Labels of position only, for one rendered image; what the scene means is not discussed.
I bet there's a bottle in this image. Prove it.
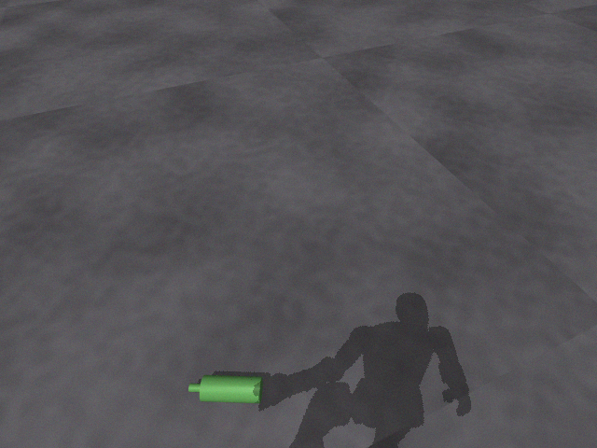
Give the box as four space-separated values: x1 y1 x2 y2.
188 375 263 403

